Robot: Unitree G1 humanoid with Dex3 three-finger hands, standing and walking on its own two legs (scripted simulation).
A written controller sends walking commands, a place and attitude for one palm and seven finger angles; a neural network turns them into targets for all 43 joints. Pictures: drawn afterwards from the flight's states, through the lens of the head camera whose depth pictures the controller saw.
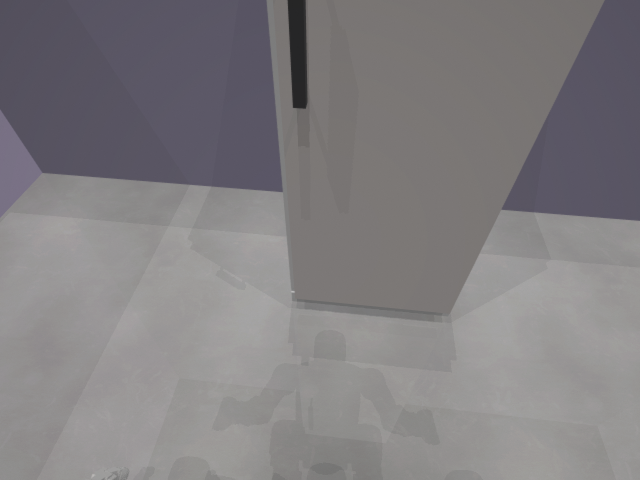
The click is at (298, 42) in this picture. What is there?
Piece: fridge door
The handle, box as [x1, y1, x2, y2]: [288, 0, 307, 108]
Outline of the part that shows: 288,0 293,107 305,108 307,101 305,0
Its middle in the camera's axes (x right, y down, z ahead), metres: -0.04 -0.39 +0.63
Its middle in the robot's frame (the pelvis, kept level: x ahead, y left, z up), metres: +0.76 +0.08 +0.26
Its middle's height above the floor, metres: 1.03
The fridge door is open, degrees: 0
